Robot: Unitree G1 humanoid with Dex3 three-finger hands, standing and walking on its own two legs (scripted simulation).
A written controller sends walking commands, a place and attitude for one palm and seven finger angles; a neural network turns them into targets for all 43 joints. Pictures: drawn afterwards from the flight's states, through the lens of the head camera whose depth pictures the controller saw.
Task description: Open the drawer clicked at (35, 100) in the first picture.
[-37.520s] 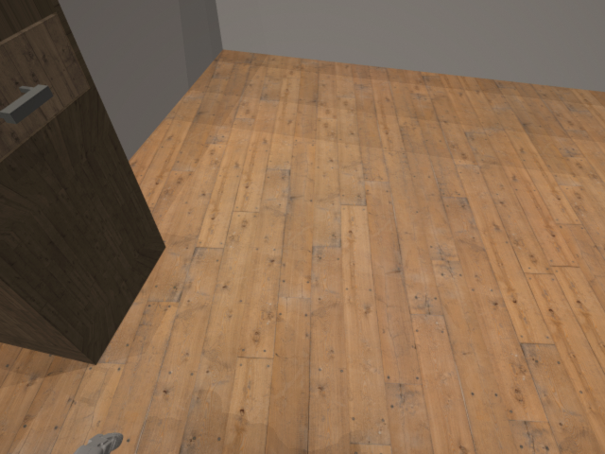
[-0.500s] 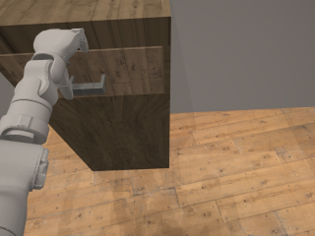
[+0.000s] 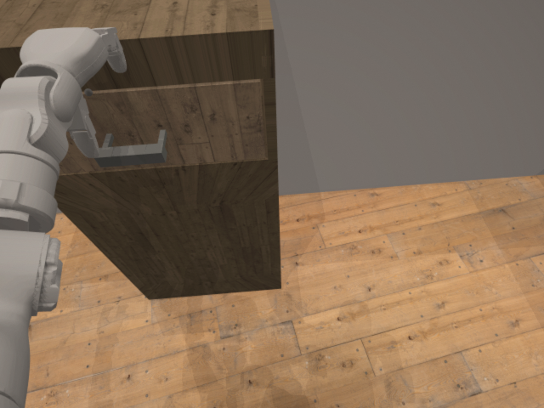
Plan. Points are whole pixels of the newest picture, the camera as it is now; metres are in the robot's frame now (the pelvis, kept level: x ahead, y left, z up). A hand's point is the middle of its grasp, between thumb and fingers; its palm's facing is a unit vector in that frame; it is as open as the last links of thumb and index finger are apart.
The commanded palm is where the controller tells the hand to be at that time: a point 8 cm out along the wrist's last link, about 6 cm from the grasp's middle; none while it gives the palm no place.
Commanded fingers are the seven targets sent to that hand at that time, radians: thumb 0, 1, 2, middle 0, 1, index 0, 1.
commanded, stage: draw the hand back to the body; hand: left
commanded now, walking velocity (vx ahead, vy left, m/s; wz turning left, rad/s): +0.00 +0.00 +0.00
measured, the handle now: (133, 146) +0.54 +0.24 +0.06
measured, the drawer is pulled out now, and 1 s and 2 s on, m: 0.00 0.00 0.00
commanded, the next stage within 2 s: step back with the hand held close in 1.50 s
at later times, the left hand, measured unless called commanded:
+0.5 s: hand (24, 178) +0.35 +0.27 +0.19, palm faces +0.09 +0.01 -1.00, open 13.9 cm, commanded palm +0.31 +0.27 +0.25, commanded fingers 0.00 -0.47 0.31 -0.30 -1.18 -0.30 -1.18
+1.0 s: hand out of the picture +0.25 +0.22 +0.25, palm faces +0.43 -0.85 -0.31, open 11.4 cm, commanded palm +0.18 +0.27 +0.25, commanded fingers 0.00 0.41 0.69 -0.23 -0.62 -0.23 -0.62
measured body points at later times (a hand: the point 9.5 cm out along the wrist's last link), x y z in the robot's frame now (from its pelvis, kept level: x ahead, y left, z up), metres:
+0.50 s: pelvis +0.00 +0.01 +0.01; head +0.02 -0.03 +0.45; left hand +0.34 +0.27 +0.25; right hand +0.24 -0.20 -0.09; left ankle -0.05 +0.10 -0.74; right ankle +0.01 -0.12 -0.74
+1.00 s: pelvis +0.01 -0.01 +0.01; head +0.00 -0.03 +0.46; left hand +0.22 +0.27 +0.26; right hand +0.18 -0.24 -0.09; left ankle -0.05 +0.10 -0.74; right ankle +0.01 -0.12 -0.74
